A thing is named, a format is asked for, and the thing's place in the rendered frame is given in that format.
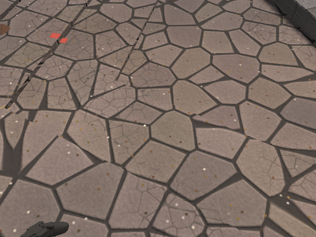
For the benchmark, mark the robot left hand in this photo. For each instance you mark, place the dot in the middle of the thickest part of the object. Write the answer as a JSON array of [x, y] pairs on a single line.
[[49, 229]]

